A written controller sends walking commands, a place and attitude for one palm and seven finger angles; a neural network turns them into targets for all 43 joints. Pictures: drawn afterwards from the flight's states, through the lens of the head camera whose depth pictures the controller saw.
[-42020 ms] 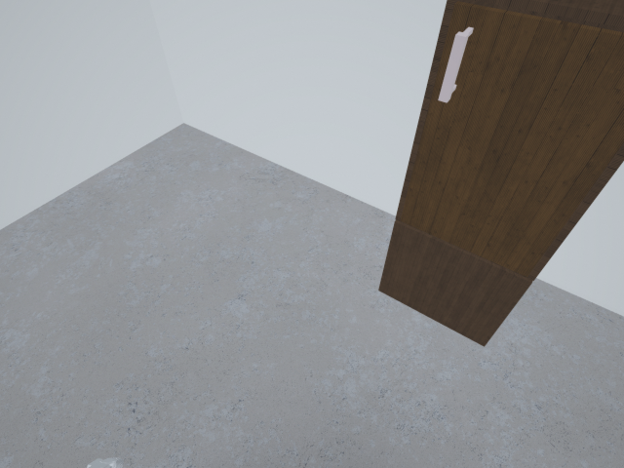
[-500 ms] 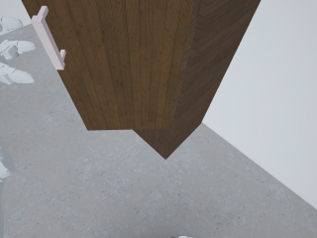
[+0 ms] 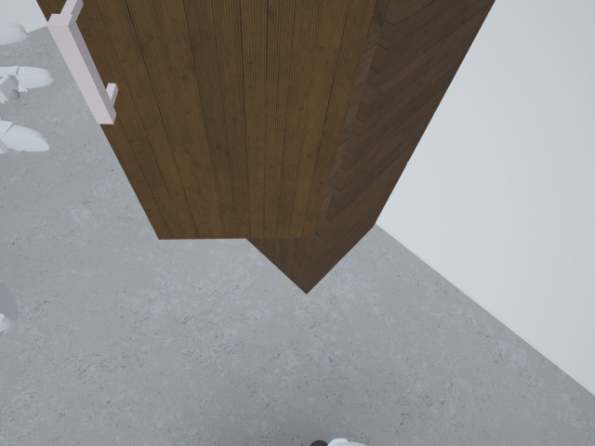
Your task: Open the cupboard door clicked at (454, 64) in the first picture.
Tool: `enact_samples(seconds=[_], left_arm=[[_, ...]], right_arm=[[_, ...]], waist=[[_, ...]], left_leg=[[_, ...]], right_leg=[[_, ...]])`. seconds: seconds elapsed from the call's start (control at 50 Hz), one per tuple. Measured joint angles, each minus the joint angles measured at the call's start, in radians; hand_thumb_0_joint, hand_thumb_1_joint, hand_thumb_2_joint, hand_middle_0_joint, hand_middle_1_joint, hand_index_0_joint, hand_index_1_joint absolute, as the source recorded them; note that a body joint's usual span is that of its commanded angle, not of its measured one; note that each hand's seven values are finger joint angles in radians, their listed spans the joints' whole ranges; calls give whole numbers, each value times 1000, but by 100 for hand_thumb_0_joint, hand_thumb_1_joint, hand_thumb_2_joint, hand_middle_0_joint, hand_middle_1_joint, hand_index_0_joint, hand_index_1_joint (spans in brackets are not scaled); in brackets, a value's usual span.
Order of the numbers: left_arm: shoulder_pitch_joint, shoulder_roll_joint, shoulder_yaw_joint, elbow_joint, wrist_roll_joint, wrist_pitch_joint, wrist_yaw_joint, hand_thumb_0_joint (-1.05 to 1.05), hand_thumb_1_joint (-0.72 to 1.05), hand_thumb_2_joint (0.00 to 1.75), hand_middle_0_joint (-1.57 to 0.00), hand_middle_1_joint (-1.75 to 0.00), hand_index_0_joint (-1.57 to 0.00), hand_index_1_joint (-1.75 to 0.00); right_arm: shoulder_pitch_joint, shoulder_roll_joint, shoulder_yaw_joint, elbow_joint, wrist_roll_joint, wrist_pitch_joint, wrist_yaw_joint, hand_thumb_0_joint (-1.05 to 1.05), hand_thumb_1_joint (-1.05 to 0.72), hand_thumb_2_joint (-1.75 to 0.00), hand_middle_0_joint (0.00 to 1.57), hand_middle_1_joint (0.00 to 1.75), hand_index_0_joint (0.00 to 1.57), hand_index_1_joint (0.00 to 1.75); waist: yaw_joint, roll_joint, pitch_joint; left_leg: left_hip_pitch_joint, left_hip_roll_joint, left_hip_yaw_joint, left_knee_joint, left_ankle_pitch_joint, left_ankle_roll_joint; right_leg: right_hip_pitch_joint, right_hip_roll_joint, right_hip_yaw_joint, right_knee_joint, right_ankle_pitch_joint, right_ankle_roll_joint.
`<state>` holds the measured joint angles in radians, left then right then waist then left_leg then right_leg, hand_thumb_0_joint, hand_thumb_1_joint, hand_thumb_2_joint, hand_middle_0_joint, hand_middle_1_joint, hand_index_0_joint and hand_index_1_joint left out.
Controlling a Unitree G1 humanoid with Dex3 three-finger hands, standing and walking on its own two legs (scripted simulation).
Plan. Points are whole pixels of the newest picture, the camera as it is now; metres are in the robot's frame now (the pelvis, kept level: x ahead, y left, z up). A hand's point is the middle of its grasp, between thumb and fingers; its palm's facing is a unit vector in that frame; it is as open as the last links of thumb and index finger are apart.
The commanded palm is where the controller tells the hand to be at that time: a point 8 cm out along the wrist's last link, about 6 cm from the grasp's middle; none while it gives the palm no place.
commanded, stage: move the hooked fingers beside the handle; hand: left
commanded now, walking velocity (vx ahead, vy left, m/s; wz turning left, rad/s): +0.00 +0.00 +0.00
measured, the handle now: (91, 64) +0.55 +0.22 +0.17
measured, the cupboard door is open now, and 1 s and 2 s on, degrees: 47 47 48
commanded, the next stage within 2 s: slide the fingers in behind the handle in 0.32 s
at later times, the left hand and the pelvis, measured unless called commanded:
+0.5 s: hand (36, 90) +0.50 +0.27 +0.16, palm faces -0.02 -1.00 +0.00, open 14.0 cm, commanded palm +0.48 +0.31 +0.16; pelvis +0.00 +0.00 +0.00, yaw +0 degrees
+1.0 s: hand (70, 95) +0.49 +0.23 +0.17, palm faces -0.02 -1.00 +0.00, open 14.0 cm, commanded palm +0.47 +0.28 +0.16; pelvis +0.00 -0.01 +0.00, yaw +0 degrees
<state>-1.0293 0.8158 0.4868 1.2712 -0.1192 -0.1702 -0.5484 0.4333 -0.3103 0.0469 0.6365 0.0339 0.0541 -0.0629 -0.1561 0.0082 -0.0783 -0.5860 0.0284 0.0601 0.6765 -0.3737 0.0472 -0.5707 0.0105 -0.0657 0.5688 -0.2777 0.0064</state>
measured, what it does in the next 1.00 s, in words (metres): stands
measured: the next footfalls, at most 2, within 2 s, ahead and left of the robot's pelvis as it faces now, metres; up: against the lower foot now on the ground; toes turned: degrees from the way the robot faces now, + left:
none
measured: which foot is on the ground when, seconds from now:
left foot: down 0.00-1.00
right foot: down 0.00-1.00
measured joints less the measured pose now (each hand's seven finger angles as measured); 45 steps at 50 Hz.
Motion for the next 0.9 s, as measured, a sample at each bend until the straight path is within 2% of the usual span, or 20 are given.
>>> enact_samples(seconds=[0.2, 0.36, 0.66, 0.9], left_arm=[[-8, 12, -8, 12, 12, 5, 9, -2, -50, 30, -30, -120, -30, -120], [-22, -16, -35, -6, 4, 9, 16, -2, -50, 30, -30, -120, -30, -120], [10, -57, -17, -29, 9, 12, 71, -2, -50, 30, -30, -120, -30, -120], [36, -113, -55, -63, -10, 11, 90, -2, -50, 30, -30, -120, -30, -120]], right_arm=[[-22, 2, 7, -27, 0, -1, -1, 0, -91, -90, 21, 30, 20, 30], [-7, 5, 5, -8, -3, 3, 1, 0, -91, -90, 21, 30, 20, 30], [11, 7, 4, -12, -3, 6, 8, 0, -91, -90, 21, 30, 20, 30], [-5, 4, -3, -11, 1, -4, 9, 0, -91, -90, 20, 30, 20, 30]], waist=[[-2, 3, -1], [2, 7, -1], [-7, 14, -2], [11, 16, -4]], left_leg=[[-14, 0, 1, 14, -8, 2], [-20, -2, -8, 17, -10, 0], [5, 5, 2, 3, -6, -6], [33, 6, -3, -9, 2, -12]], right_leg=[[-14, -1, 1, 13, -7, 3], [-14, -2, -7, 12, -10, 2], [0, 6, 4, 10, -9, -5], [26, 8, 0, 6, -7, -13]])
